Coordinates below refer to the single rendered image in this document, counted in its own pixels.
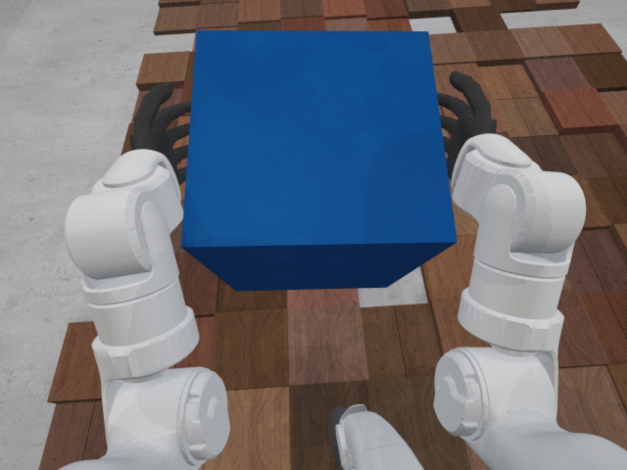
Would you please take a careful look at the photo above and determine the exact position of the robot left forearm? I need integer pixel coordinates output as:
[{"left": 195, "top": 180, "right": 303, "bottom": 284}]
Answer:
[{"left": 64, "top": 149, "right": 200, "bottom": 446}]

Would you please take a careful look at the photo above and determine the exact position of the robot right forearm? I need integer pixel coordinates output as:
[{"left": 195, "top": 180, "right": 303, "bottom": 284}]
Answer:
[{"left": 451, "top": 133, "right": 586, "bottom": 414}]

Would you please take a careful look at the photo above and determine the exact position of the robot left upper arm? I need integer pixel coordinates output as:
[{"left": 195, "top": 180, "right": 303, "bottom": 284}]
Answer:
[{"left": 58, "top": 367, "right": 230, "bottom": 470}]

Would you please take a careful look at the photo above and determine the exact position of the robot right upper arm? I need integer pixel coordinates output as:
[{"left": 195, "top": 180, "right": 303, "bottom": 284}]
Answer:
[{"left": 434, "top": 347, "right": 627, "bottom": 470}]

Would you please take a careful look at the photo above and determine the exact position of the left robot hand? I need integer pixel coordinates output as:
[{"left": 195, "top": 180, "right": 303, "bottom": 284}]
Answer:
[{"left": 129, "top": 82, "right": 192, "bottom": 185}]

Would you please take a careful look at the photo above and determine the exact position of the robot right shin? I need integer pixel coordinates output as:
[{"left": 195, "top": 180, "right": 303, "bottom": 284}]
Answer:
[{"left": 340, "top": 404, "right": 367, "bottom": 470}]

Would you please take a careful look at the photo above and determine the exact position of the right robot thigh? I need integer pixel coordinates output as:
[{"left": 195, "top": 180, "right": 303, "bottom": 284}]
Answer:
[{"left": 336, "top": 411, "right": 424, "bottom": 470}]

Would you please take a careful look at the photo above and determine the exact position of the right robot hand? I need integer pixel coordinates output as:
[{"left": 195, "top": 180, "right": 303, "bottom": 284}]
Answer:
[{"left": 437, "top": 71, "right": 497, "bottom": 180}]

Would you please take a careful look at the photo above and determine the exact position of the carton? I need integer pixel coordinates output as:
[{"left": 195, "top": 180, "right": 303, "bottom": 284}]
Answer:
[{"left": 181, "top": 30, "right": 458, "bottom": 291}]

